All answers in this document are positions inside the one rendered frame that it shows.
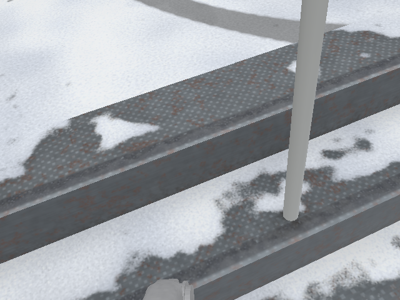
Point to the stairs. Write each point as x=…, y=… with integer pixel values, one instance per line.
x=212, y=214

